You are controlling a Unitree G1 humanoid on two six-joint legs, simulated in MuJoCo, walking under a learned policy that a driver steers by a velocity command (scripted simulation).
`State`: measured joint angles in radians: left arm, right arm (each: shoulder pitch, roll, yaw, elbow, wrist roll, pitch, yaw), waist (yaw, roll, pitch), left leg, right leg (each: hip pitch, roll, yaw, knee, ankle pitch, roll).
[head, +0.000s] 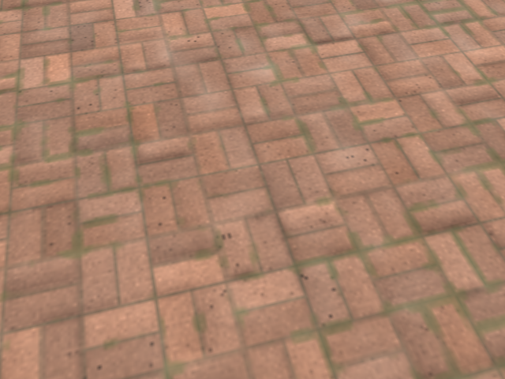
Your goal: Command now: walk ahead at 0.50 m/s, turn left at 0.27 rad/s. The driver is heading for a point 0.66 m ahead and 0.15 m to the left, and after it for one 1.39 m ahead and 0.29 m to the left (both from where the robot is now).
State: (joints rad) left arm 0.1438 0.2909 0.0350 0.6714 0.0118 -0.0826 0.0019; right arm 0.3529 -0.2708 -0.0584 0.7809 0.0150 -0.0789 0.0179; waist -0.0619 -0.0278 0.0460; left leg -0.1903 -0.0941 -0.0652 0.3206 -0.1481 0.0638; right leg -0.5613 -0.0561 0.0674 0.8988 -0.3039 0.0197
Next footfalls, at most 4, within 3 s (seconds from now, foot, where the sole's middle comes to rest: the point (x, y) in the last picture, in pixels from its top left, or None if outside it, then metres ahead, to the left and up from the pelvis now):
0.20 right None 0.27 -0.15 -0.78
0.70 left None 0.47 0.18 -0.78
1.18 right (201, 273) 0.78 0.13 -0.78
1.62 left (127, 307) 0.68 0.34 -0.78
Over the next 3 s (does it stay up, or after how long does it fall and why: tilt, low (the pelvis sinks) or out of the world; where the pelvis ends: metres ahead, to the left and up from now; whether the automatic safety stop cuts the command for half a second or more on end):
stays up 0.88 0.24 -0.02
